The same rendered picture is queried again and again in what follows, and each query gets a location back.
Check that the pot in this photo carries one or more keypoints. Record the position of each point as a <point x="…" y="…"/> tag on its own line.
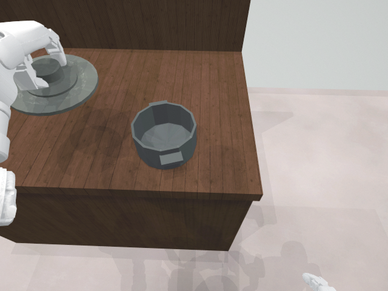
<point x="164" y="134"/>

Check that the lid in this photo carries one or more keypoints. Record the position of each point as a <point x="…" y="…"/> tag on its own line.
<point x="77" y="85"/>

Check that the robot left forearm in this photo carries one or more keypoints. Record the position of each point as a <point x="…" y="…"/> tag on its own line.
<point x="11" y="56"/>

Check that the left robot upper arm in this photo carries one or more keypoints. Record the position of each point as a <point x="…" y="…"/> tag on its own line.
<point x="7" y="197"/>

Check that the knob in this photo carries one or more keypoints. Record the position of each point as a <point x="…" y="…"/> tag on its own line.
<point x="48" y="69"/>

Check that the left robot hand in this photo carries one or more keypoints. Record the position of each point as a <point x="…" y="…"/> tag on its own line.
<point x="33" y="36"/>

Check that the right robot hand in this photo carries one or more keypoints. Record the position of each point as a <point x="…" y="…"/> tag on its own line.
<point x="317" y="283"/>

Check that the table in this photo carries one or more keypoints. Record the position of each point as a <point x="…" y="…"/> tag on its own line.
<point x="78" y="177"/>

